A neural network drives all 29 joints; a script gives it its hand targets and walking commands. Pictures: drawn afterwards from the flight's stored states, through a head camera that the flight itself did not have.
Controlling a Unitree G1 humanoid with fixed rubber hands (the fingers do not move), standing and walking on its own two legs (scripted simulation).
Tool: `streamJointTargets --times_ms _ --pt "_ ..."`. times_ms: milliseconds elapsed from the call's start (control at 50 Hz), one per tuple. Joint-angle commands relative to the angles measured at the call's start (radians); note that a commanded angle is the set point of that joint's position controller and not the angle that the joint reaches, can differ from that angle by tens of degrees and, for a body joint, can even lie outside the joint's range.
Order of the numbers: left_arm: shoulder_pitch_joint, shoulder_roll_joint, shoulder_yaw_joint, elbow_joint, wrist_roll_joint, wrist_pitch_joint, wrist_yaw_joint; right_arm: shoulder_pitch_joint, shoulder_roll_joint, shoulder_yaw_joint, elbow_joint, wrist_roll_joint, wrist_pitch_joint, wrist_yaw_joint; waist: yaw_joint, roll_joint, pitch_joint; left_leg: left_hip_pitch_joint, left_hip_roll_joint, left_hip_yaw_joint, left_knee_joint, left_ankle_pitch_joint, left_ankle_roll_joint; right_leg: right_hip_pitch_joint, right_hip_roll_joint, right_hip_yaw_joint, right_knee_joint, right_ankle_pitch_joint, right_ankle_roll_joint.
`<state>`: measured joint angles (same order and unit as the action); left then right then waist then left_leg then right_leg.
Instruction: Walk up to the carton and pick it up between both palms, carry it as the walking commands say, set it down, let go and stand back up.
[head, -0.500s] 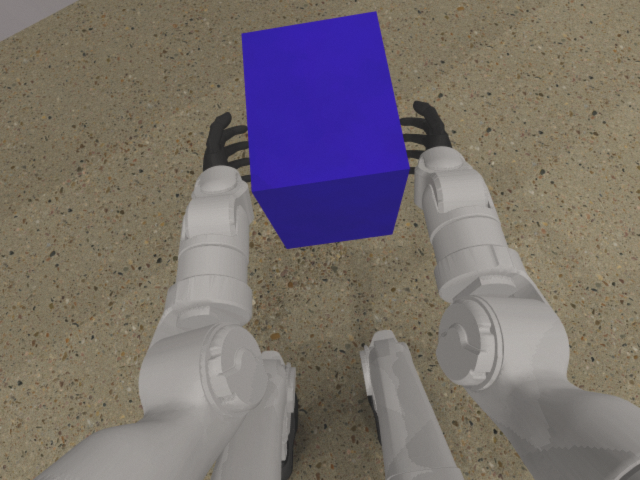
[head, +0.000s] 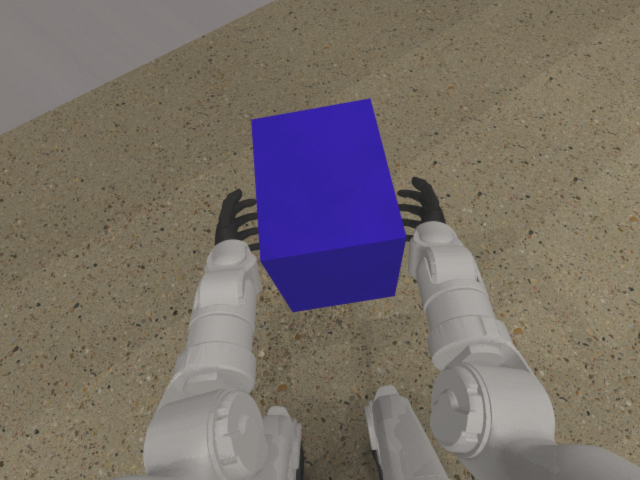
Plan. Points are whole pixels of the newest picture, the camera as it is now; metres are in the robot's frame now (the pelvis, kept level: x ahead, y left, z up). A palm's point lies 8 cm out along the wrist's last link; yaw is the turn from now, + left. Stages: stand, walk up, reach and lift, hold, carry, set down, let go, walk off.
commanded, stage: reach and lift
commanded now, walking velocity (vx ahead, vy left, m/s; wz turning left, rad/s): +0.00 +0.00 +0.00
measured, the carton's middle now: (328, 214) +0.49 -0.02 -0.10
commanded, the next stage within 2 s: none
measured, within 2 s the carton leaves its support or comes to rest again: neither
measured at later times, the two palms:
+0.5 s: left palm (211, 247) +0.37 +0.12 +0.05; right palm (439, 230) +0.38 -0.14 +0.05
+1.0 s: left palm (191, 242) +0.35 +0.12 +0.12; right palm (462, 228) +0.34 -0.14 +0.11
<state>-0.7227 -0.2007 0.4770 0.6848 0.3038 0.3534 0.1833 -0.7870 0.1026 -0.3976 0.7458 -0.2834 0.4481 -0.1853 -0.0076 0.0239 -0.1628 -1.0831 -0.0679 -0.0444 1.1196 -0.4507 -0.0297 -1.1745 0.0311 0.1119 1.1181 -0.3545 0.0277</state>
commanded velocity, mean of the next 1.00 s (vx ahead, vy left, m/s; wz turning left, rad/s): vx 0.00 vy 0.00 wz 0.00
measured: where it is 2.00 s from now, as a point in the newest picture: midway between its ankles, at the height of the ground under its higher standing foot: outside the picture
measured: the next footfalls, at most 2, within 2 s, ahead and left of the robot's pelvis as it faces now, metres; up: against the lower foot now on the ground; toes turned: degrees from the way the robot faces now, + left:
none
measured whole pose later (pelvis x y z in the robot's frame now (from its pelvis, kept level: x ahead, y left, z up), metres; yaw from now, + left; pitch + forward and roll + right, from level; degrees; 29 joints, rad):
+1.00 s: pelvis +0.01 +0.01 +0.08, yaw -2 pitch +1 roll +1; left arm -0.55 -0.24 0.43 0.67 0.32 0.53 0.17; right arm -0.60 0.14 -0.41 0.74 -0.31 0.58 -0.18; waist 0.00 0.02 -0.08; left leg -0.39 -0.04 -0.05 0.69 -0.32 -0.02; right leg -0.47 0.02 0.11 0.68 -0.23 0.03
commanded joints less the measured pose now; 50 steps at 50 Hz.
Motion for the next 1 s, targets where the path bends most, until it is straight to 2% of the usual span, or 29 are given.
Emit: streamJointTargets --times_ms 0,20,80,100,120,160,200,220,240,260,280,320,340,380,400,460,480,520,540,560,580,620,660,680,820,860,880,940,980 --pt "-0.484 -0.934 -0.306 0.195 -0.061 0.006 -0.376 -0.531 1.067 0.271 0.139 0.041 -0.069 0.398 0.040 -0.078 -0.417 0.182 -0.070 0.007 -0.258 0.127 0.046 0.470 0.083 -0.087 -0.203 0.125 -0.008" --pt "-0.548 -0.969 -0.364 0.089 -0.092 -0.003 -0.380 -0.514 1.102 0.320 0.120 0.066 -0.063 0.404 0.010 -0.087 -0.509 0.233 -0.065 0.011 -0.259 0.128 0.033 0.584 0.086 -0.067 -0.240 0.122 -0.013" --pt "-0.616 -1.022 -0.468 -0.014 -0.140 -0.001 -0.373 -0.580 1.124 0.400 -0.021 0.126 -0.082 0.403 0.037 -0.028 -0.692 0.406 -0.072 0.007 -0.288 0.267 0.031 0.710 0.095 -0.079 -0.234 0.275 -0.014" --pt "-0.585 -0.999 -0.464 -0.019 -0.140 0.002 -0.374 -0.613 1.152 0.436 -0.043 0.158 -0.082 0.406 0.092 -0.047 -0.729 0.436 -0.081 0.024 -0.278 0.300 0.034 0.728 0.088 -0.066 -0.254 0.270 -0.008" --pt "-0.618 -1.012 -0.525 -0.114 -0.176 0.000 -0.368 -0.620 1.143 0.456 -0.108 0.177 -0.085 0.410 0.049 -0.046 -0.738 0.474 -0.078 0.002 -0.269 0.347 0.030 0.723 0.105 -0.077 -0.244 0.329 -0.016" --pt "-0.523 -1.031 -0.540 -0.032 -0.157 0.016 -0.359 -0.486 1.140 0.411 -0.031 0.129 -0.076 0.416 0.032 -0.047 -0.678 0.478 -0.068 -0.005 -0.322 0.366 0.016 0.734 0.115 -0.095 -0.274 0.345 -0.015" --pt "-0.468 -1.050 -0.515 -0.011 -0.150 0.019 -0.365 -0.555 1.159 0.472 -0.112 0.168 -0.079 0.414 0.075 -0.033 -0.722 0.497 -0.071 0.000 -0.325 0.401 0.024 0.816 0.088 -0.059 -0.306 0.394 -0.017" --pt "-0.484 -1.077 -0.581 -0.054 -0.196 0.019 -0.362 -0.542 1.164 0.484 -0.108 0.187 -0.080 0.422 0.054 -0.090 -0.755 0.560 -0.061 -0.018 -0.329 0.367 0.016 0.791 0.108 -0.087 -0.292 0.326 -0.015" --pt "-0.475 -1.085 -0.567 -0.015 -0.173 0.024 -0.364 -0.569 1.183 0.487 -0.096 0.203 -0.082 0.418 0.060 -0.063 -0.689 0.542 -0.064 -0.017 -0.332 0.376 0.021 0.760 0.093 -0.071 -0.317 0.326 -0.015" --pt "-0.448 -1.080 -0.565 0.026 -0.158 0.023 -0.362 -0.457 1.124 0.412 0.004 0.133 -0.079 0.427 0.011 -0.038 -0.573 0.515 -0.051 -0.039 -0.351 0.391 0.004 0.679 0.098 -0.080 -0.318 0.338 -0.027" --pt "-0.416 -1.070 -0.500 0.024 -0.149 0.017 -0.360 -0.563 1.132 0.464 -0.083 0.182 -0.085 0.422 0.094 -0.048 -0.594 0.562 -0.055 -0.030 -0.362 0.425 0.029 0.719 0.085 -0.075 -0.321 0.343 -0.014" --pt "-0.512 -1.082 -0.548 -0.007 -0.170 0.006 -0.360 -0.458 1.122 0.401 0.012 0.135 -0.086 0.424 0.001 -0.039 -0.502 0.539 -0.042 -0.035 -0.398 0.353 0.013 0.706 0.092 -0.082 -0.351 0.317 -0.027" --pt "-0.472 -1.048 -0.482 0.029 -0.127 0.000 -0.356 -0.478 1.099 0.360 0.054 0.113 -0.090 0.429 0.034 0.019 -0.412 0.535 -0.042 -0.034 -0.404 0.365 0.013 0.647 0.078 -0.075 -0.355 0.298 -0.034" --pt "-0.463 -1.103 -0.571 -0.026 -0.157 0.013 -0.351 -0.493 1.134 0.451 -0.031 0.171 -0.083 0.426 0.072 0.003 -0.512 0.623 -0.044 -0.035 -0.433 0.423 0.008 0.744 0.096 -0.096 -0.364 0.339 -0.022" --pt "-0.424 -1.117 -0.578 -0.009 -0.166 0.008 -0.357 -0.470 1.150 0.480 -0.053 0.170 -0.083 0.435 0.043 -0.049 -0.609 0.644 -0.048 -0.018 -0.421 0.439 0.007 0.823 0.095 -0.077 -0.397 0.381 -0.019" --pt "-0.415 -1.083 -0.584 -0.078 -0.185 0.020 -0.351 -0.433 1.143 0.484 -0.085 0.179 -0.065 0.424 0.051 -0.029 -0.612 0.714 -0.046 -0.029 -0.461 0.503 0.012 0.883 0.095 -0.077 -0.421 0.436 -0.015" --pt "-0.435 -1.069 -0.547 -0.044 -0.180 0.025 -0.357 -0.450 1.117 0.439 -0.049 0.163 -0.057 0.424 0.000 -0.056 -0.544 0.645 -0.036 -0.047 -0.454 0.448 0.017 0.845 0.083 -0.080 -0.423 0.400 -0.019" --pt "-0.344 -1.105 -0.554 -0.029 -0.148 0.049 -0.357 -0.371 1.154 0.477 -0.064 0.156 -0.039 0.416 0.059 -0.031 -0.534 0.699 -0.047 -0.025 -0.473 0.457 0.014 0.913 0.085 -0.065 -0.455 0.385 -0.027" --pt "-0.370 -1.087 -0.585 -0.070 -0.152 0.051 -0.356 -0.376 1.149 0.482 -0.080 0.170 -0.037 0.425 0.047 0.029 -0.567 0.718 -0.043 -0.027 -0.507 0.464 0.007 0.977 0.082 -0.071 -0.464 0.430 -0.027" --pt "-0.398 -1.037 -0.553 -0.075 -0.145 0.042 -0.362 -0.372 1.168 0.470 -0.047 0.158 -0.034 0.425 0.041 -0.050 -0.503 0.702 -0.036 -0.023 -0.508 0.405 0.026 0.918 0.081 -0.067 -0.481 0.370 -0.004" --pt "-0.332 -1.023 -0.494 0.035 -0.110 0.047 -0.372 -0.398 1.118 0.439 -0.031 0.147 -0.040 0.429 0.076 -0.035 -0.385 0.583 -0.038 -0.019 -0.508 0.400 0.026 0.865 0.078 -0.060 -0.475 0.366 -0.003" --pt "-0.432 -1.043 -0.552 -0.089 -0.156 0.034 -0.368 -0.437 1.183 0.512 -0.103 0.188 -0.031 0.427 0.065 -0.087 -0.505 0.706 -0.030 -0.030 -0.516 0.434 0.030 0.955 0.091 -0.059 -0.492 0.382 -0.003" --pt "-0.501 -1.089 -0.569 -0.091 -0.168 0.046 -0.379 -0.495 1.179 0.517 -0.120 0.208 -0.031 0.427 0.049 -0.039 -0.496 0.715 -0.034 -0.020 -0.529 0.351 0.022 0.972 0.073 -0.046 -0.515 0.307 -0.009" --pt "-0.473 -1.087 -0.551 -0.083 -0.151 0.055 -0.375 -0.563 1.199 0.542 -0.178 0.212 -0.031 0.423 0.088 -0.032 -0.510 0.725 -0.036 -0.024 -0.543 0.358 0.036 0.997 0.075 -0.062 -0.499 0.299 -0.004" --pt "-0.436 -1.028 -0.491 0.025 -0.167 0.123 -0.398 -0.531 1.191 0.506 -0.078 0.231 0.047 0.431 0.093 -0.117 -0.316 0.738 -0.015 -0.025 -0.606 0.206 0.061 0.978 0.056 -0.055 -0.574 0.122 0.009" --pt "-0.393 -1.020 -0.432 0.104 -0.104 0.156 -0.393 -0.513 1.176 0.466 -0.027 0.218 0.068 0.432 0.109 -0.043 -0.174 0.714 -0.016 -0.013 -0.617 0.162 0.043 0.945 0.038 -0.038 -0.604 0.042 -0.004" --pt "-0.495 -0.980 -0.452 0.050 -0.136 0.150 -0.394 -0.541 1.194 0.466 -0.011 0.245 0.076 0.446 0.112 -0.077 -0.207 0.718 -0.012 -0.007 -0.632 0.095 0.047 0.963 0.046 -0.038 -0.613 -0.023 0.001" --pt "-0.537 -1.005 -0.483 -0.015 -0.179 0.155 -0.391 -0.590 1.203 0.515 -0.044 0.276 0.082 0.446 0.138 -0.047 -0.279 0.777 -0.004 -0.018 -0.646 0.174 0.037 1.031 0.035 -0.043 -0.598 0.065 -0.003" --pt "-0.532 -1.075 -0.599 -0.153 -0.234 0.179 -0.386 -0.503 1.197 0.531 -0.095 0.294 0.099 0.461 0.090 0.005 -0.474 0.901 -0.015 -0.021 -0.650 0.344 0.019 1.141 0.068 -0.068 -0.596 0.267 -0.025"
